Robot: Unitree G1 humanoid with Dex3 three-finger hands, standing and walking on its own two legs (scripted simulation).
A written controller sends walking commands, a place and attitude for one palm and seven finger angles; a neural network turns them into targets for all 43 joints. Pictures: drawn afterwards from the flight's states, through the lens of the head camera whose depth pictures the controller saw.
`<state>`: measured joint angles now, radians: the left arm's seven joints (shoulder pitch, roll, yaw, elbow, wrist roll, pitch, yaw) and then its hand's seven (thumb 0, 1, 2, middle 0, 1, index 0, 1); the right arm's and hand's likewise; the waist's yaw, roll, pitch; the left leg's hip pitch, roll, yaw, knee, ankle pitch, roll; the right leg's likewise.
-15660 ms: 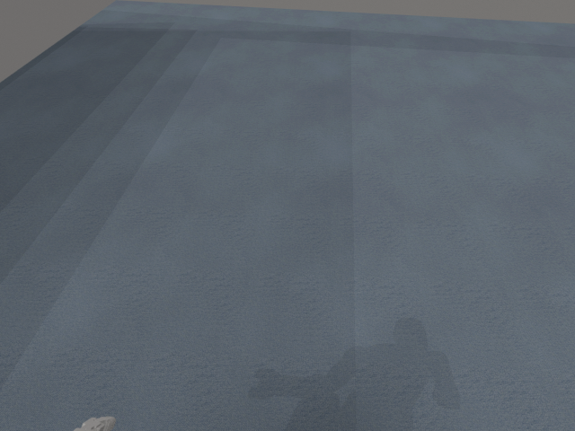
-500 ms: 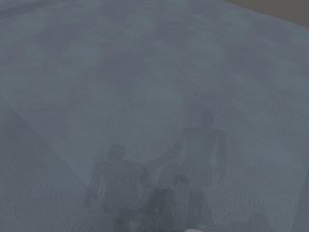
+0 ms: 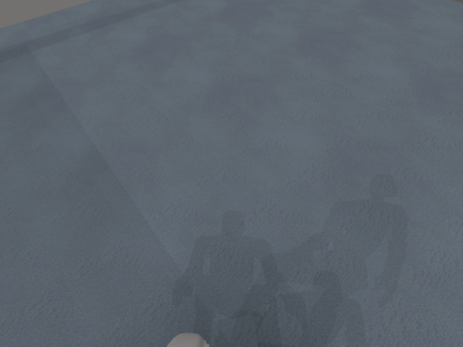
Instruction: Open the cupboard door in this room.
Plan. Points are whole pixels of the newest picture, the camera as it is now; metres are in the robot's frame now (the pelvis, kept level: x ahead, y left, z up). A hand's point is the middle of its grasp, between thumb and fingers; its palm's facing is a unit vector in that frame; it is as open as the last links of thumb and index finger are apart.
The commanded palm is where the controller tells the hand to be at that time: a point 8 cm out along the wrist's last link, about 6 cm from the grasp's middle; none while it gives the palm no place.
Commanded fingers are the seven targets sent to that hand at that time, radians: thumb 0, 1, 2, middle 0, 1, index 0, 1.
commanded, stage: turn or walk to find it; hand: left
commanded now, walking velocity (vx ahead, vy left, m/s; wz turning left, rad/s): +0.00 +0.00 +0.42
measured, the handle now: out of the picture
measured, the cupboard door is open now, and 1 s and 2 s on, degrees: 0 0 0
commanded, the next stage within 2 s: stand and wait in 1.84 s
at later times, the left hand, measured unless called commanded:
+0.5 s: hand out of the picture +0.01 +0.27 -0.17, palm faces +0.23 -0.94 -0.24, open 7.3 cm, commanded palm none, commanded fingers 0.00 0.90 0.90 -0.20 -0.30 -0.20 -0.30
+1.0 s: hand out of the picture -0.05 +0.20 -0.16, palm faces +0.41 -0.87 -0.26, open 7.3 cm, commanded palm none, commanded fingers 0.00 0.90 0.90 -0.20 -0.30 -0.20 -0.30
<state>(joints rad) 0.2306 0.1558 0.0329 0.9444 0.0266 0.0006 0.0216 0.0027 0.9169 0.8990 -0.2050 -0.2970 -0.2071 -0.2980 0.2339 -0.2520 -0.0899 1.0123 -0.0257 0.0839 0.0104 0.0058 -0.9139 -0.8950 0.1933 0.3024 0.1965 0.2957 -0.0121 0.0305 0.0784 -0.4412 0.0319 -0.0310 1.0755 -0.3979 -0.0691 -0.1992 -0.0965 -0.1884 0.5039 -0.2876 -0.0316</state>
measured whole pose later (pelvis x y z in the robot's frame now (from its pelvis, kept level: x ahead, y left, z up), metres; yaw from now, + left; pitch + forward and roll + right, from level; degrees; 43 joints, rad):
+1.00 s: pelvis -0.03 +0.00 +0.00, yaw +24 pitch -1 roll +2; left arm 0.22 0.17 0.03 0.94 0.03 0.00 0.02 0.00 0.91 0.90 -0.21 -0.30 -0.21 -0.30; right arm 0.23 -0.25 -0.09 1.01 -0.02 0.08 0.01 0.01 -0.91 -0.90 0.19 0.30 0.20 0.30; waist -0.01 0.02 0.09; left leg -0.40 0.04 -0.01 0.98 -0.43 -0.06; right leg -0.22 -0.12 -0.19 0.52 -0.28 -0.01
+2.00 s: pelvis -0.09 +0.00 -0.02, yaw +50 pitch -1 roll +0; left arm 0.25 0.22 0.05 0.97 0.02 0.02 0.01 0.00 0.91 0.90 -0.21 -0.30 -0.21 -0.30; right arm 0.18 -0.23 -0.07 0.98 -0.02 0.04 0.01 0.01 -0.91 -0.90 0.19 0.30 0.20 0.30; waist 0.02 -0.03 0.09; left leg -0.24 0.02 0.06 0.58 -0.31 -0.02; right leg -0.29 -0.18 -0.24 0.65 -0.31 0.04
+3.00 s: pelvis -0.11 -0.04 -0.02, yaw +79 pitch +0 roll +1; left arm 0.26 0.26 0.07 0.97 0.02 0.05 0.01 0.00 0.91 0.90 -0.20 -0.30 -0.21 -0.30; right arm 0.12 -0.23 -0.06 0.94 -0.02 0.03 0.01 0.01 -0.91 -0.89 0.19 0.30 0.20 0.30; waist 0.03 -0.05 0.11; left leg -0.27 0.01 0.07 0.61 -0.33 0.02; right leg -0.34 -0.18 -0.18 0.83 -0.50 0.06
